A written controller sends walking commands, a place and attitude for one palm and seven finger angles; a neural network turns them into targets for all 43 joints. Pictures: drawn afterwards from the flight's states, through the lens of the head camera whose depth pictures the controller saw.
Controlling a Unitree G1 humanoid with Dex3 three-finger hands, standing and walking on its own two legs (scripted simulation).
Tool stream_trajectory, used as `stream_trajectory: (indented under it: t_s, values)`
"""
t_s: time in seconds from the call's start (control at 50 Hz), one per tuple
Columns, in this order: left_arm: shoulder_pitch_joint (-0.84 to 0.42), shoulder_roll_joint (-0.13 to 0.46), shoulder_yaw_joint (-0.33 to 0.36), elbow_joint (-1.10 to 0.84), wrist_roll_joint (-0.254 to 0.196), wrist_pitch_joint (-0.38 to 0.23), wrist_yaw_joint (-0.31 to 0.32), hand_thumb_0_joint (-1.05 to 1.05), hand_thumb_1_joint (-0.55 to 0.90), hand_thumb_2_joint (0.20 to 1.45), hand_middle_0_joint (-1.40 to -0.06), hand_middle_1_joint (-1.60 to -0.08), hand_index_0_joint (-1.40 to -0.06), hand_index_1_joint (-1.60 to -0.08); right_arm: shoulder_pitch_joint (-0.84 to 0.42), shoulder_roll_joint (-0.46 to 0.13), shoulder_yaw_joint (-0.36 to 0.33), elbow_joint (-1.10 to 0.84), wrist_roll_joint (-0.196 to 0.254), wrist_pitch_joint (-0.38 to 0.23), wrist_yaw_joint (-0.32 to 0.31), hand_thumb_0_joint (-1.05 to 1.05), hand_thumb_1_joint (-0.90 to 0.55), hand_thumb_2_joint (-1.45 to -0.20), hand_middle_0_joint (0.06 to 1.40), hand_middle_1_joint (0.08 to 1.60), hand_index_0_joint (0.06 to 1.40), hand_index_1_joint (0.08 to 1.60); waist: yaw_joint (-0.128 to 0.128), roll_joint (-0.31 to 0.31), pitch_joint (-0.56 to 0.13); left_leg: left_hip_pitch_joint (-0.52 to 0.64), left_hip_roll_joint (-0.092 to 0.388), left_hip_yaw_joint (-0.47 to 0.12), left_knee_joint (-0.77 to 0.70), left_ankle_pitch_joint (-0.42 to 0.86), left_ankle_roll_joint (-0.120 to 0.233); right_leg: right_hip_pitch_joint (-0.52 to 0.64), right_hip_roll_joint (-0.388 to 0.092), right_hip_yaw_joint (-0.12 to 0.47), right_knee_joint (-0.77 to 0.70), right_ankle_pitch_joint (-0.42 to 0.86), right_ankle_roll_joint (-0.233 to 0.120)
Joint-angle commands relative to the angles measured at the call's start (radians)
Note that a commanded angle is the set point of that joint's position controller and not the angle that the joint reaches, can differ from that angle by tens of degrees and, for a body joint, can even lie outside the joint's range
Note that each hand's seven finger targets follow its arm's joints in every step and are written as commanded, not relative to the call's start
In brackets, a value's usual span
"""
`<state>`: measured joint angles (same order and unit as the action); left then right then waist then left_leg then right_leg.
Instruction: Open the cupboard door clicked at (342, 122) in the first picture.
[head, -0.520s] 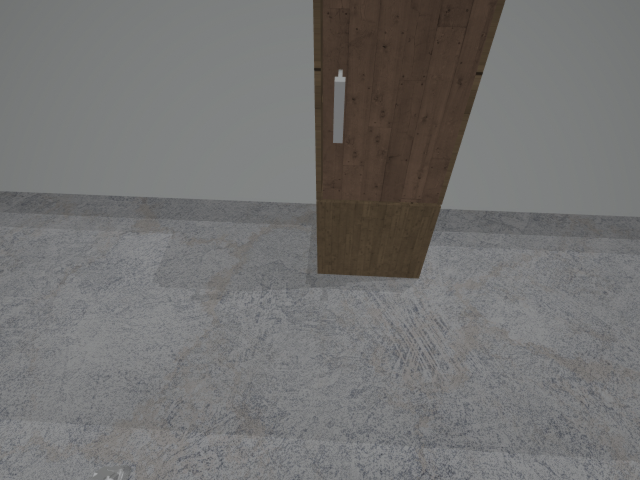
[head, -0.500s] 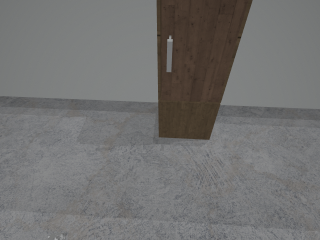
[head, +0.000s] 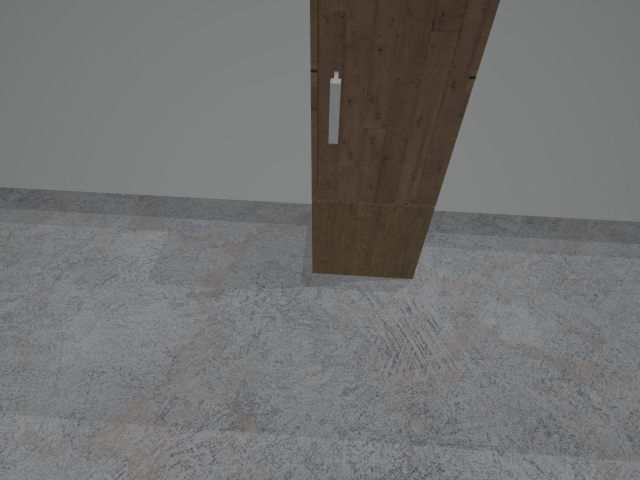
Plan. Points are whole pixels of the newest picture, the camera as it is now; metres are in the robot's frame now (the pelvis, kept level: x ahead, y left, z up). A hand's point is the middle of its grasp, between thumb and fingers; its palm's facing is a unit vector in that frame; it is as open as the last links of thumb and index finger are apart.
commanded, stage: stand and wait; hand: left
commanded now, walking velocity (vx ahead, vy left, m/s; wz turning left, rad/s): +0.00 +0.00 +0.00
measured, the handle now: (334, 108) +0.94 +0.02 -0.02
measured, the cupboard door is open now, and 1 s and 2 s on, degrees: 0 0 0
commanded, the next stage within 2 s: look at it before walking up in 0.30 s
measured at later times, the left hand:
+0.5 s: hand out of the picture +0.07 +0.24 -0.15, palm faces -0.03 -0.94 -0.33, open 7.4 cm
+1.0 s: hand out of the picture +0.06 +0.25 -0.15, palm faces -0.03 -0.94 -0.33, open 7.4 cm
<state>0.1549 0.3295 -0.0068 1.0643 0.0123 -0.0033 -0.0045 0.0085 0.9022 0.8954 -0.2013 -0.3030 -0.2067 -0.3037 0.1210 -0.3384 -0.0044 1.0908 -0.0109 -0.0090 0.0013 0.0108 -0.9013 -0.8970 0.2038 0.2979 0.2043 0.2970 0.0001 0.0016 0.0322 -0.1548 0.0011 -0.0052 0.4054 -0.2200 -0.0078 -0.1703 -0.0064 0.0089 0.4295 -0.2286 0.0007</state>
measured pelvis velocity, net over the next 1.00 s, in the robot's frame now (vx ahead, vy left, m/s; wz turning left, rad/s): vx -0.01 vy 0.00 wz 0.00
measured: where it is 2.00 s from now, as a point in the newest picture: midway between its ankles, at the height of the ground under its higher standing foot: outside the picture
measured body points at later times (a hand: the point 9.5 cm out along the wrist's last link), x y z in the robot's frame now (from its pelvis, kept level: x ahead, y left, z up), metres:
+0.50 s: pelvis -0.01 +0.00 +0.00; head -0.01 +0.00 +0.45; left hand +0.07 +0.29 -0.13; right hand +0.07 -0.29 -0.13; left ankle +0.00 +0.13 -0.74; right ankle +0.00 -0.12 -0.74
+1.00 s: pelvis -0.01 +0.00 +0.00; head +0.00 +0.00 +0.45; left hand +0.06 +0.30 -0.13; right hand +0.07 -0.29 -0.13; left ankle +0.00 +0.13 -0.74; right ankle +0.00 -0.12 -0.74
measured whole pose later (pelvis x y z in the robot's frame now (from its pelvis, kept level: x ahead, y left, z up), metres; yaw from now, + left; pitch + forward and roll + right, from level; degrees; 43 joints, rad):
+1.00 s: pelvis -0.01 +0.00 +0.00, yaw +0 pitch -2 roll +0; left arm 0.15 0.33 -0.01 1.09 0.01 -0.01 -0.01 0.01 0.90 0.90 -0.20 -0.30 -0.21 -0.30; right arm 0.12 -0.34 0.00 1.12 -0.01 -0.01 0.00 0.01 -0.90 -0.90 0.20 0.30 0.20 0.30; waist 0.00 0.00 0.03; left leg -0.14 0.00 0.00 0.35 -0.19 -0.01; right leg -0.15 -0.01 0.01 0.37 -0.19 0.00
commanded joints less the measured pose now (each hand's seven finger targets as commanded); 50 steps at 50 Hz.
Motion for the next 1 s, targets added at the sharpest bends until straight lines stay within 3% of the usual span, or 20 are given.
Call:
stream_trajectory:
  t_s: [0.0,0.24,0.52,0.62,0.76,0.98]
  values:
    - [-0.052,0.214,0.042,-0.06,-0.002,-0.025,0.017,0.0,0.9,0.9,-0.2,-0.3,-0.2,-0.3,-0.054,-0.194,-0.034,-0.063,0.001,-0.025,-0.015,0.0,-0.9,-0.9,0.2,0.3,0.2,0.3,0.002,-0.013,-0.07,0.014,0.106,-0.084,-0.064,0.121,0.035,0.014,-0.112,0.11,-0.089,0.126,-0.037]
    - [-0.055,0.214,0.04,-0.044,-0.001,-0.023,0.015,0.0,0.9,0.9,-0.2,-0.3,-0.2,-0.3,-0.038,-0.203,-0.031,-0.041,0.001,-0.026,-0.014,0.0,-0.9,-0.9,0.2,0.3,0.2,0.3,0.001,-0.012,-0.053,0.007,0.11,-0.094,-0.093,0.08,0.034,-0.001,-0.106,0.111,-0.108,0.06,-0.033]
    - [-0.051,0.212,0.041,-0.045,0.001,-0.026,0.016,0.0,0.9,0.9,-0.2,-0.3,-0.2,-0.3,-0.041,-0.199,-0.032,-0.041,0.003,-0.027,-0.013,0.0,-0.9,-0.9,0.2,0.3,0.2,0.3,0.001,-0.023,-0.05,0.017,0.111,-0.093,-0.096,0.101,0.033,0.0,-0.109,0.115,-0.119,0.087,-0.032]
    - [-0.054,0.212,0.04,-0.043,0.001,-0.024,0.015,0.0,0.9,0.9,-0.2,-0.3,-0.2,-0.3,-0.041,-0.201,-0.031,-0.039,0.003,-0.028,-0.013,0.0,-0.9,-0.9,0.2,0.3,0.2,0.3,0.001,-0.002,-0.052,0.016,0.113,-0.096,-0.105,0.092,0.033,0.002,-0.106,0.11,-0.119,0.073,-0.03]
    - [-0.044,0.213,0.04,-0.042,0.0,-0.027,0.016,0.0,0.9,0.9,-0.2,-0.3,-0.2,-0.3,-0.042,-0.203,-0.03,-0.04,0.005,-0.03,-0.014,0.0,-0.9,-0.9,0.2,0.3,0.2,0.3,0.003,-0.009,-0.071,0.035,0.117,-0.092,-0.097,0.144,0.033,0.022,-0.11,0.102,-0.114,0.14,-0.03]
    - [-0.042,0.215,0.039,-0.034,0.0,-0.027,0.015,0.0,0.9,0.9,-0.2,-0.3,-0.2,-0.3,-0.042,-0.205,-0.029,-0.035,0.004,-0.028,-0.014,0.0,-0.9,-0.9,0.2,0.3,0.2,0.3,0.002,-0.005,-0.062,0.035,0.117,-0.091,-0.108,0.122,0.031,0.018,-0.109,0.108,-0.126,0.118,-0.03]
